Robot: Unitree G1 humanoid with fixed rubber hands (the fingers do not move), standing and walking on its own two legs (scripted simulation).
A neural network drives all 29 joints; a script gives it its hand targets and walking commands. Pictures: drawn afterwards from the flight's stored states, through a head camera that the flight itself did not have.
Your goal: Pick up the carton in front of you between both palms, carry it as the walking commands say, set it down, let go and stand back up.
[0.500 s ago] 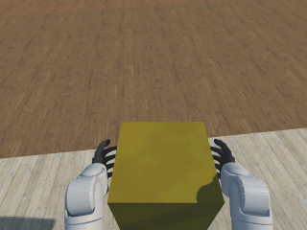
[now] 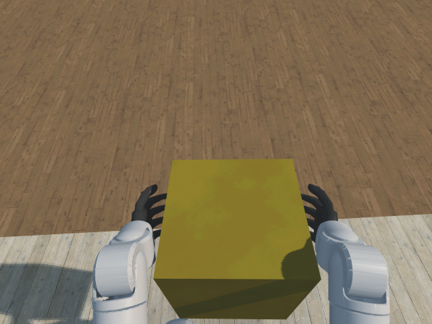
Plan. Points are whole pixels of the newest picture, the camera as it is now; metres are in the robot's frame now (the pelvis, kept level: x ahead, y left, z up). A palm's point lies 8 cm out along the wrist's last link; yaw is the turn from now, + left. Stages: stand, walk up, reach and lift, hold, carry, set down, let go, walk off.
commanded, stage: carry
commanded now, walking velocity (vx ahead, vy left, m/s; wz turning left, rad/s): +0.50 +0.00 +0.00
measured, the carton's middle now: (232, 243) +0.27 +0.01 +0.00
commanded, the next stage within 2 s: none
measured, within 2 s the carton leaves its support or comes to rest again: neither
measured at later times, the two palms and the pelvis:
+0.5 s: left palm (171, 98) +0.62 +0.17 +0.07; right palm (292, 100) +0.60 -0.13 +0.08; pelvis +0.34 +0.03 +0.00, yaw -3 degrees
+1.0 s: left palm (202, 2) +1.04 +0.11 +0.15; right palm (293, 0) +1.04 -0.19 +0.15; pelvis +0.66 -0.03 -0.01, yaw -2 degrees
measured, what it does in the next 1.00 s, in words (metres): walks ahead: left foot, then right foot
